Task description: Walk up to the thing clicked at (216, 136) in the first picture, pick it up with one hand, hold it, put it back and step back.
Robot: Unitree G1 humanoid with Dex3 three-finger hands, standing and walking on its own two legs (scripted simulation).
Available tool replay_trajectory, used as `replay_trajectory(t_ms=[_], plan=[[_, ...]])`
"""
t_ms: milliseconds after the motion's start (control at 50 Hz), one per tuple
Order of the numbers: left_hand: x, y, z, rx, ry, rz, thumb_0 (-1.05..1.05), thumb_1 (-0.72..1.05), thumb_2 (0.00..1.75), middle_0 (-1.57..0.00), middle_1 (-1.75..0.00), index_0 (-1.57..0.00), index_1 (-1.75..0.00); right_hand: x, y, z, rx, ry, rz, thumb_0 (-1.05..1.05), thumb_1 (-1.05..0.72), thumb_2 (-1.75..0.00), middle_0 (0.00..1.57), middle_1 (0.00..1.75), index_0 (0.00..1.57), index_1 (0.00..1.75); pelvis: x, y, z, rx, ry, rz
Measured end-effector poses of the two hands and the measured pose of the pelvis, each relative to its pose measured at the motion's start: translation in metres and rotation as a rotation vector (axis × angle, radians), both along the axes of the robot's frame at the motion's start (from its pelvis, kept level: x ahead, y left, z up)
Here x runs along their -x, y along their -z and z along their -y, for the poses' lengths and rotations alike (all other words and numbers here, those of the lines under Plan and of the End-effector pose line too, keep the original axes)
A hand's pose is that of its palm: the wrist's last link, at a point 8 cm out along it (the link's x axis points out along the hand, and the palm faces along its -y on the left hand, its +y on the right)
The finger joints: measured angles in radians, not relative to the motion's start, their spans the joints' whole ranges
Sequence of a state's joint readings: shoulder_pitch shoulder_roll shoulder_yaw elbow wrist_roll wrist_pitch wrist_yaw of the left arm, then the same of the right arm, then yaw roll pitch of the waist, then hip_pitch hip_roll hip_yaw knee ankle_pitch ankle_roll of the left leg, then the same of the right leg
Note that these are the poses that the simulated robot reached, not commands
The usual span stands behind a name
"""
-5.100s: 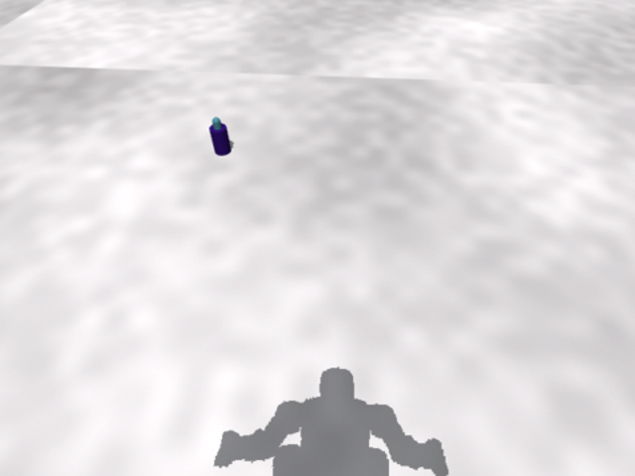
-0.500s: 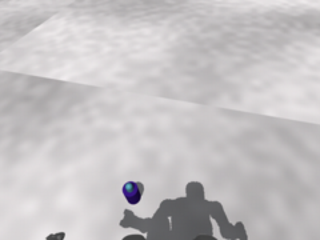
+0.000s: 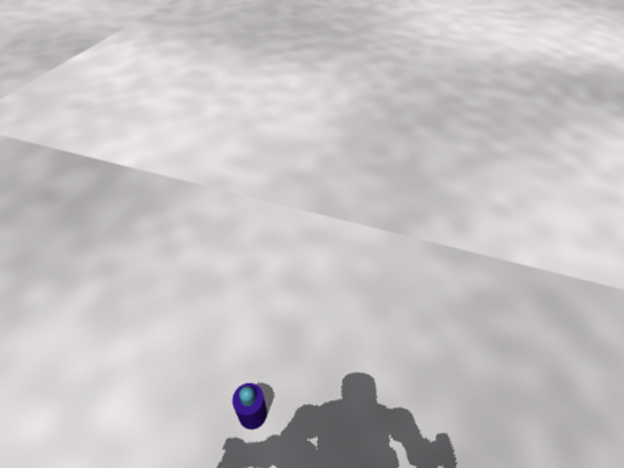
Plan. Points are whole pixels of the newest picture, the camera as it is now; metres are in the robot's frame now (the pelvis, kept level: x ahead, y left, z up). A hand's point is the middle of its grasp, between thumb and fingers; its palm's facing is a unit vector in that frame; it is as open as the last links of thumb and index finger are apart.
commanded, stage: walk up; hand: left
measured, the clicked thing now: (249, 403) +0.40 +0.20 -0.67
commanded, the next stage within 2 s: stand in 1.12 s
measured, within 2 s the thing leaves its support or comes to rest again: neither
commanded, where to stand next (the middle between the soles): +0.04 -0.01 m, yaw +0 degrees
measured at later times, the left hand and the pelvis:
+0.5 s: hand out of the picture +0.11 +0.25 -0.14, palm faces -0.02 -0.94 -0.34, open 7.4 cm; pelvis +0.02 +0.00 +0.01, yaw +0 degrees
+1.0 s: hand out of the picture +0.11 +0.24 -0.15, palm faces -0.03 -0.94 -0.34, open 7.4 cm; pelvis +0.02 +0.00 +0.01, yaw -1 degrees
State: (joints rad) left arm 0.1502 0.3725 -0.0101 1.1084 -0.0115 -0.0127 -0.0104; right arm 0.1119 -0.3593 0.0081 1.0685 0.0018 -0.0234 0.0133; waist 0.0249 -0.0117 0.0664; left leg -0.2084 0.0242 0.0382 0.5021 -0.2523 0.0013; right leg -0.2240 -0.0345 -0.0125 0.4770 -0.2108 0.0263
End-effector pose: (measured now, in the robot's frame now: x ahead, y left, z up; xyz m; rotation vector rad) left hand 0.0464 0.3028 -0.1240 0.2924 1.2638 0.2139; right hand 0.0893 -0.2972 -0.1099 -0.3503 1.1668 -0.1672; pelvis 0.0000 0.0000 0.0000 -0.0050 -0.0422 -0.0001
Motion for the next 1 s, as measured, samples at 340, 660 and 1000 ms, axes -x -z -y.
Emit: replay_trajectory(t_ms=[340,660,1000], plan=[[-0.047,-0.018,0.007,-0.018,0.016,0.052,0.01,0.9,0.9,-0.2,-0.3,-0.2,-0.3,-0.038,-0.006,0.002,-0.024,0.027,0.036,0.0,-0.91,-0.9,0.21,0.3,0.21,0.3,-0.016,-0.01,0.003,-0.009,0.002,-0.002],[-0.055,-0.016,0.014,-0.009,0.04,0.027,0.01,0.9,0.9,-0.2,-0.3,-0.2,-0.3,0.01,0.002,0.009,-0.016,0.093,-0.077,0.0,-0.91,-0.9,0.21,0.3,0.21,0.3,-0.019,-0.011,0.005,-0.01,0.011,-0.004],[-0.056,-0.016,0.014,-0.008,0.042,0.033,0.01,0.9,0.9,-0.2,-0.3,-0.2,-0.3,0.006,0.001,0.006,-0.023,0.089,-0.053,0.0,-0.91,-0.9,0.21,0.3,0.21,0.3,-0.02,-0.011,0.004,-0.009,0.017,-0.002]])
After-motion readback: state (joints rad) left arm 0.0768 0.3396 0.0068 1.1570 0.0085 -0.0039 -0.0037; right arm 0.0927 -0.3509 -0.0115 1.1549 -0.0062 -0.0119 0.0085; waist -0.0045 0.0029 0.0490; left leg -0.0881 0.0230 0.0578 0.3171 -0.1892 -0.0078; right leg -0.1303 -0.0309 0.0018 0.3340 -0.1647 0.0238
